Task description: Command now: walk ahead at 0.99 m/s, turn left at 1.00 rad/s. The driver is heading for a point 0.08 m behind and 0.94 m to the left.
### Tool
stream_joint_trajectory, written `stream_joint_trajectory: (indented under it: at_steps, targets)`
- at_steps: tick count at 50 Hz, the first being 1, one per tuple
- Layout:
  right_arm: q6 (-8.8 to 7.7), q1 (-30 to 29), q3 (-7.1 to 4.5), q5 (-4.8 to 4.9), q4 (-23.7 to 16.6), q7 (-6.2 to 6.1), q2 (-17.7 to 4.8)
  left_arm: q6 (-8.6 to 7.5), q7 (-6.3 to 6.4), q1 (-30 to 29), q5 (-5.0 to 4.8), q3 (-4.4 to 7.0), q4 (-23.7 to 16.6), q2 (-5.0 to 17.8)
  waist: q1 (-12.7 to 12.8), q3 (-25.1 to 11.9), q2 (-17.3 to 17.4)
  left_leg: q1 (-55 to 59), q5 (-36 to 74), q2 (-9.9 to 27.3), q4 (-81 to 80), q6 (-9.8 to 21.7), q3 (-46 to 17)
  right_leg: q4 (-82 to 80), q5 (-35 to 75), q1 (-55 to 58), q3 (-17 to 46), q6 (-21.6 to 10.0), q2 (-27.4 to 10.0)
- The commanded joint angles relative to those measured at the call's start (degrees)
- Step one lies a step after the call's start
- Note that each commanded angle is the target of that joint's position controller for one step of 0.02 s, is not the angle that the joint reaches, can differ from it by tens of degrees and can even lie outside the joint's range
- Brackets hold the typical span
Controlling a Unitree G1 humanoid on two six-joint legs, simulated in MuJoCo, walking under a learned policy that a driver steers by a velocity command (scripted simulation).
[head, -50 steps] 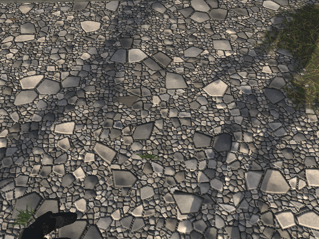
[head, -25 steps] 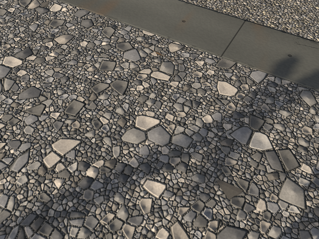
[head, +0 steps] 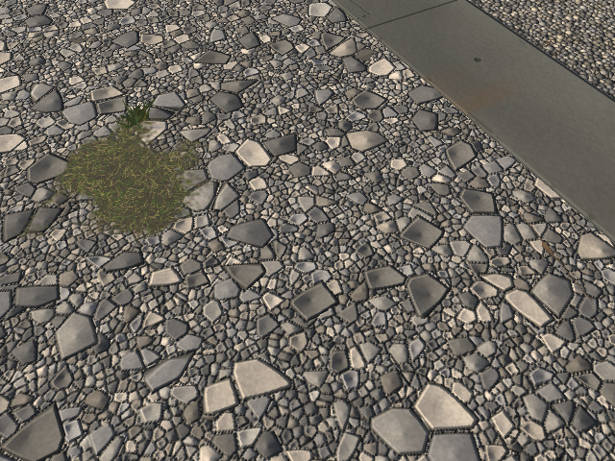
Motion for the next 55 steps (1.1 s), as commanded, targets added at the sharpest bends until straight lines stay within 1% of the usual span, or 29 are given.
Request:
stream_joint_trajectory:
  at_steps: [1, 5, 7, 9, 10, 11, 12, 13, 14, 15, 17, 20, 24, 28, 30, 32, 33, 34, 35, 36, 37, 38, 39, 42, 46, 50, 53, 54, 55]
  targets:
    - [-0.08, -5.90, 1.96, 0.16, -7.22, 1.28, 2.52, -2.41, -0.44, -2.75, -0.31, -0.24, -1.79, 2.35, -3.46, 5.15, -7.69, -7.69, 7.44, 3.96, -4.79, 0.02, -2.48, -15.32, 14.92, -0.83, 5.69, -4.50, -14.26]
    - [-0.28, -14.05, 2.92, 0.01, -9.10, 2.59, 2.96, -2.56, 0.23, 1.66, -0.01, 0.09, 1.15, 4.64, -2.27, 9.07, -4.59, -1.04, 9.93, 0.67, -22.61, 3.33, 7.91, -17.27, 35.66, 1.88, -5.26, -3.12, -11.05]
    - [-0.36, -11.46, 2.76, 0.53, -7.53, 2.09, 2.80, -2.12, 0.88, 3.14, -0.09, 0.50, 0.95, 7.44, -4.04, 5.10, -6.61, 6.89, 8.29, -3.95, -24.94, 5.22, 11.67, -9.98, 68.19, 6.20, -7.60, -2.29, -11.63]
    - [-0.81, 0.20, 1.41, 0.38, -4.24, 0.74, -0.58, -0.31, 1.45, 1.15, 0.00, 1.55, 0.28, 11.75, -11.34, -1.13, -9.60, 18.34, 2.57, -7.12, -27.57, 7.27, 10.84, 6.67, 83.19, 8.97, -6.64, -2.84, -14.56]
    - [-1.11, 12.48, -0.17, 0.66, -0.34, -0.32, -3.19, 0.70, 1.32, -1.66, -0.01, 1.80, -0.83, 12.39, -16.66, -6.85, -10.43, 31.76, 1.75, -8.36, -28.94, 8.73, 8.74, 20.47, 81.88, 5.05, -5.17, -4.00, -15.10]
    - [-1.16, 22.79, -2.28, 1.01, 4.00, -1.87, -6.14, 1.32, 0.88, -3.23, 0.51, 1.72, -1.75, 11.14, -19.46, -11.36, -6.70, 48.52, -0.16, -8.36, -33.75, 10.04, 3.82, 39.44, 60.21, -6.10, -4.56, -3.57, -12.49]
    - [-0.26, 17.14, -4.03, 2.34, 3.68, -3.38, -10.80, 1.24, -0.32, -3.13, 1.35, 0.24, -3.93, 4.34, -11.99, -7.01, 8.27, 53.64, -0.94, 0.67, -35.55, 11.86, -12.09, 60.29, -3.40, -24.12, -3.84, -1.84, -1.62]
    - [0.71, 14.86, -4.72, 0.23, 0.15, -3.32, -15.69, 0.11, -0.28, -1.78, -0.15, -0.07, -10.95, 5.11, -8.25, -17.00, 10.35, 68.12, -3.41, 10.89, -46.12, 23.12, -42.27, 73.57, -11.62, -42.99, 7.29, 0.36, 3.36]
    - [0.79, 17.89, -4.70, 0.21, 0.38, -4.14, -12.96, -1.38, -0.22, -6.85, -0.30, -0.46, -11.77, 6.73, -10.42, -16.21, -0.39, 65.01, -8.72, 12.63, -54.62, 21.32, -46.13, 70.09, -5.97, -45.94, 13.95, -0.44, -0.04]
    - [0.05, 16.00, -4.05, 0.57, 2.02, -4.67, -9.60, -1.94, -0.10, -7.03, -0.67, -0.93, -10.88, 6.19, -7.55, -7.16, -5.05, 54.97, -7.16, 12.02, -57.69, 18.99, -42.14, 63.38, -2.42, -44.83, 13.83, -0.97, -2.64]
    - [-2.33, 11.85, -2.49, 0.69, 2.88, -5.40, -5.49, -0.58, 0.27, -6.34, 1.19, -1.56, -9.00, 4.56, -1.75, -0.51, -10.20, 38.06, 3.43, 7.43, -57.77, 15.37, -30.89, 54.73, -2.29, -35.70, 13.40, -0.54, -6.11]
    - [-5.06, 12.77, -0.73, 1.58, 4.95, -4.99, -1.57, 1.85, -0.89, -8.00, 2.22, -2.36, -9.39, 1.93, 0.25, 2.73, -7.98, 24.59, 8.56, 3.27, -60.90, 14.53, -23.42, 42.61, -4.07, -29.75, 12.25, 1.17, -8.46]
    - [-6.54, 16.70, -0.88, 2.09, 7.34, -3.81, -1.46, 0.94, -2.19, -21.27, 0.51, -3.95, -13.74, -1.27, -4.56, 6.33, -5.19, 21.59, 22.20, -1.93, -65.38, 9.74, -14.10, 20.74, 20.13, -25.29, 7.35, -1.11, -6.09]
    - [-6.94, 21.54, -1.02, 2.57, 10.61, -3.94, -3.45, 0.55, -2.18, -24.96, -0.29, -3.45, -13.93, 0.15, -7.26, 4.70, -4.24, 34.91, 43.72, 0.97, -64.78, 6.05, -12.13, 9.83, 28.72, -20.82, 4.43, -5.30, -0.35]
    - [-6.60, 23.08, -1.34, 1.77, 11.90, -4.91, -5.48, -0.13, -1.39, -20.10, 0.84, -2.52, -12.59, 2.34, -4.89, -0.11, -0.86, 42.31, 63.89, 2.42, -53.79, 3.01, -12.27, 7.77, 23.14, -14.94, 4.07, -6.67, 4.49]
    - [-5.97, 18.62, -1.63, 1.21, 12.04, -5.45, -6.78, -1.13, -0.01, -1.37, 0.73, -0.90, -6.78, 5.60, 5.74, -7.53, 0.82, 38.50, 62.37, 0.68, -30.96, 0.15, -10.67, 3.04, 29.04, 3.80, 6.84, -7.95, 2.86]
    - [-6.16, 16.94, -0.95, 1.40, 10.47, -5.64, -3.38, -1.22, 0.97, 7.59, 1.32, 0.19, -4.41, 9.84, 8.83, -13.24, -3.33, 28.54, 38.22, -4.23, -11.85, -1.04, -8.20, 8.92, 45.83, 17.49, 13.88, -10.24, -7.33]
    - [-5.23, 27.77, 2.71, 2.98, 12.21, -4.49, 8.51, -3.30, -0.44, 8.07, -0.91, -0.06, -3.94, 8.91, 4.14, -28.33, -27.31, 4.05, -23.76, -12.44, 18.10, -7.95, -12.58, 11.29, 60.13, 43.55, 43.49, -25.41, -27.02]
    - [-4.70, 24.83, 1.12, 4.06, 12.70, -4.01, -0.89, -2.86, -0.57, 6.36, -1.39, 0.24, -5.57, 5.25, 8.23, -32.78, -14.36, 3.86, -19.95, -9.59, 19.46, -6.56, -16.54, 6.36, 50.21, 39.63, 45.65, -22.42, -23.78]
    - [-4.21, 15.12, -0.19, 5.40, 8.60, -4.34, -4.35, -2.97, -0.19, 0.41, -1.32, 0.00, -6.36, 4.09, 6.87, -21.39, -10.50, 1.43, -18.33, -5.78, 15.88, -6.99, -14.39, 4.08, 47.74, 30.13, 36.19, -19.95, -21.36]
    - [-3.97, 9.94, 0.41, 4.57, 6.18, -4.53, -3.13, -3.06, -0.13, -5.73, -1.73, -0.20, -6.03, 3.57, 3.59, -11.68, -3.06, 0.99, -15.76, -3.15, 10.81, -6.31, -9.82, 0.10, 47.46, 17.56, 30.76, -18.02, -18.69]
    - [-3.65, 6.29, 0.28, 3.30, 5.78, -4.63, -2.38, -3.37, 0.06, -6.95, -1.96, -0.74, -5.57, 2.47, 2.75, -5.41, -0.73, 1.20, -15.74, -2.14, 7.99, -6.17, -7.67, -3.05, 49.73, 8.43, 27.50, -17.65, -16.74]
    - [-2.90, 10.10, 0.48, 3.78, 6.13, -4.53, 0.18, -3.50, 0.03, -8.49, -1.30, -0.78, -4.94, 2.84, -1.19, -2.76, -2.23, 5.23, -14.89, -0.56, 6.04, -5.87, -8.14, -5.91, 48.41, 1.32, 24.02, -17.46, -16.30]
    - [-0.66, 12.42, 1.03, 4.16, 5.43, -5.56, 3.62, -3.47, -0.75, -17.74, -1.72, -0.76, -5.32, 2.39, -5.78, 1.63, -6.56, 12.22, -9.65, 1.29, -13.01, -7.56, -4.26, -10.81, 47.68, -13.65, 11.10, -14.94, -11.57]
    - [-0.98, 7.62, 0.66, 3.30, 2.21, -3.20, 2.90, -1.89, 1.11, -16.87, -2.58, 0.84, -4.46, 5.99, -3.60, -5.36, -9.29, 18.23, 13.51, 1.97, -31.39, -7.57, -1.66, -8.39, 42.97, -7.89, 3.31, -12.83, -10.16]
    - [0.10, 3.95, -1.82, 2.78, -1.13, -1.80, -1.33, 0.40, 2.38, -17.80, -3.39, 1.54, -4.15, 6.78, -3.53, -3.73, -7.68, 17.07, 10.78, 2.12, -34.96, -4.51, -0.22, -2.40, 33.25, -4.21, 2.01, -10.78, -12.65]
    - [0.01, 14.17, -4.66, 2.47, 0.53, -2.50, -4.42, 2.19, 2.69, -17.93, -3.68, 1.51, -4.59, 5.54, -8.12, -5.29, -3.26, 28.79, 11.38, -3.25, -42.28, 1.24, 1.24, 17.99, 33.49, -7.86, -0.50, -6.49, -8.12]
    - [-0.30, 16.16, -6.24, 2.68, -0.13, -3.78, -10.36, 2.55, 2.33, -15.67, -1.45, 0.64, -5.74, 3.24, -7.42, -4.96, 11.50, 35.69, 39.59, 5.49, -47.45, 6.93, -15.48, 36.31, 5.51, -18.72, -2.03, -1.45, -0.89]
    - [-0.77, 12.36, -6.18, 0.43, -3.56, -3.90, -13.53, 2.50, 1.51, -11.11, -1.06, -0.45, -8.32, 1.40, -2.01, -15.79, 17.38, 47.99, 34.74, 17.55, -50.15, 21.27, -42.18, 54.32, -21.90, -34.27, 7.90, 0.93, 9.18]
Keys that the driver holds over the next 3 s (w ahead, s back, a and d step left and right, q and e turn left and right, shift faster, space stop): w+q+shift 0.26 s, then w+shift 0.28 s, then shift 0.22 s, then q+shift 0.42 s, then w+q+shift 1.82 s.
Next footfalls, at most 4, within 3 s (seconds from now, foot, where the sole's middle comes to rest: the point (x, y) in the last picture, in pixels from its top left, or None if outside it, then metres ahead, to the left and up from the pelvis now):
0.24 left None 0.39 0.06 -0.77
0.64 right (300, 308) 0.86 0.10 -0.77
1.06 left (188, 287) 0.91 0.39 -0.77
1.42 right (253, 243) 1.07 0.24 -0.77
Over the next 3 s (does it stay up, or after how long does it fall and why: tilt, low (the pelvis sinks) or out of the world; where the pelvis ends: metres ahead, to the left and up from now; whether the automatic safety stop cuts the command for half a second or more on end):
stays up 0.71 1.48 0.00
